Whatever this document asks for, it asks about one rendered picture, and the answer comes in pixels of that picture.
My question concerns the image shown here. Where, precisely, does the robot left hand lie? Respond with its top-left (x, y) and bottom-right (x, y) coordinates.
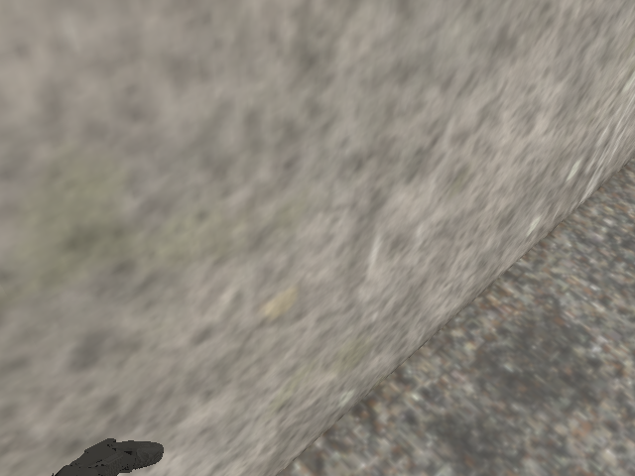
top-left (52, 438), bottom-right (164, 476)

